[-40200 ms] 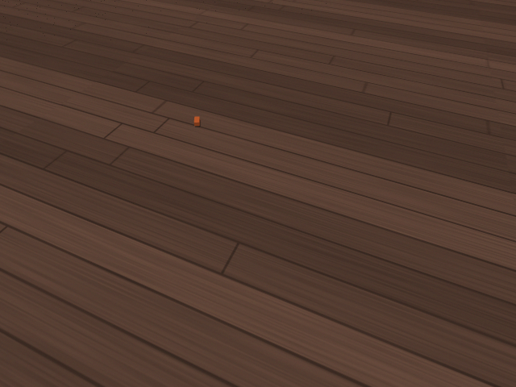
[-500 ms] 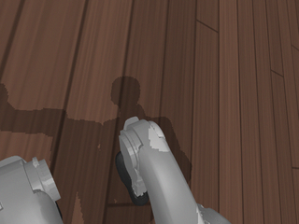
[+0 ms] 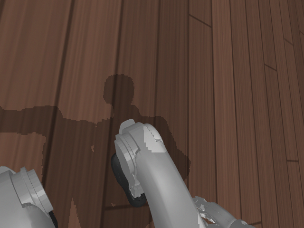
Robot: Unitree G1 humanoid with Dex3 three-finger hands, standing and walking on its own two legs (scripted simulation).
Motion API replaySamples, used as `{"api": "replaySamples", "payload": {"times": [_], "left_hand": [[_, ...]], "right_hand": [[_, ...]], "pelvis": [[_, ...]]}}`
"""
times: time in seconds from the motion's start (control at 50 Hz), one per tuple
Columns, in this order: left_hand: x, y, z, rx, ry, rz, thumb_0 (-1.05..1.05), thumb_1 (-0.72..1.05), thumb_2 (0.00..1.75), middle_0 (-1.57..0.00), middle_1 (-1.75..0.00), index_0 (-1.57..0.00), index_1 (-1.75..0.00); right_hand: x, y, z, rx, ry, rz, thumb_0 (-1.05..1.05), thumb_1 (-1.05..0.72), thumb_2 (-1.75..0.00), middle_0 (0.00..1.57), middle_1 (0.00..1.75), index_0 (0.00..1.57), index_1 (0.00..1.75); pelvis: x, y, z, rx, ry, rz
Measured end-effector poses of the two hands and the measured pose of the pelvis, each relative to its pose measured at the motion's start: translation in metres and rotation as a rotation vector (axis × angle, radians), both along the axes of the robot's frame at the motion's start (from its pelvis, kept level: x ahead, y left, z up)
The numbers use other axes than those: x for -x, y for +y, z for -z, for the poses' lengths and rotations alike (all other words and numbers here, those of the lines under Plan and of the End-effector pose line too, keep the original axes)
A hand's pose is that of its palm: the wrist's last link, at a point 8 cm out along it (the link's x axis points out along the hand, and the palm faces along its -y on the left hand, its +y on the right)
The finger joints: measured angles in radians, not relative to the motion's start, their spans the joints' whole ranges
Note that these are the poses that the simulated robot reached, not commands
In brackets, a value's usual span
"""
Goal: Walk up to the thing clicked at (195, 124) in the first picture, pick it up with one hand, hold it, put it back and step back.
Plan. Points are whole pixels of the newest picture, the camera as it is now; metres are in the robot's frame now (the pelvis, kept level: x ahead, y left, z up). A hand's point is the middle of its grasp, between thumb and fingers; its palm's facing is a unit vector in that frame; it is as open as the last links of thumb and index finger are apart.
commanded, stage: close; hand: left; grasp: from above
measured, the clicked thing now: out of the picture +0.46 +0.28 -0.29
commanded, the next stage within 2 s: settle in 0.90 s
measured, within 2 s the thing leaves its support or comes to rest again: leaves its support in 1.26 s
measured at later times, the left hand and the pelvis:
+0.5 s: hand out of the picture +0.44 +0.27 -0.25, palm faces -0.40 -0.06 -0.92, open 6.6 cm; pelvis +0.00 +0.00 +0.00, yaw +0 degrees
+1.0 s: hand out of the picture +0.44 +0.29 -0.25, palm faces -0.46 -0.12 -0.88, open 6.4 cm; pelvis +0.00 +0.00 +0.00, yaw +0 degrees
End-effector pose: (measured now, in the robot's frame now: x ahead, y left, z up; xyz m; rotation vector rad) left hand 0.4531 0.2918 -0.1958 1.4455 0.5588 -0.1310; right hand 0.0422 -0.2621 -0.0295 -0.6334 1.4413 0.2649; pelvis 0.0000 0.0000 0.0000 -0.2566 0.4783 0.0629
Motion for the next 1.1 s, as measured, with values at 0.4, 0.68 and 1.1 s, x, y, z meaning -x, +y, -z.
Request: {"api": "replaySamples", "payload": {"times": [0.4, 0.68, 1.1], "left_hand": [[0.010, -0.015, -0.007, 0.044, -0.009, 0.215, 0.00, 0.54, 0.14, -0.91, -0.20, -0.93, -0.17], [0.002, -0.007, -0.008, 0.003, -0.030, 0.062, -0.01, 0.59, 0.00, -1.01, -0.03, -1.03, -0.02], [0.007, 0.002, -0.008, 0.030, 0.009, 0.156, -0.02, 0.57, 0.00, -1.04, 0.00, -1.05, 0.00]], "right_hand": [[-0.009, 0.014, 0.014, -0.028, -0.016, -0.049, 0.00, -0.91, -0.90, 0.20, 0.30, 0.20, 0.30], [-0.003, -0.003, -0.002, 0.011, -0.017, -0.026, 0.00, -0.91, -0.90, 0.20, 0.30, 0.20, 0.30], [0.000, 0.019, 0.014, -0.018, 0.012, -0.047, 0.00, -0.91, -0.90, 0.20, 0.30, 0.20, 0.30]], "pelvis": [[0.002, -0.003, -0.002, -0.002, -0.036, -0.001], [0.003, -0.002, -0.004, -0.007, -0.009, 0.001], [0.003, -0.001, 0.000, 0.002, -0.033, -0.003]]}}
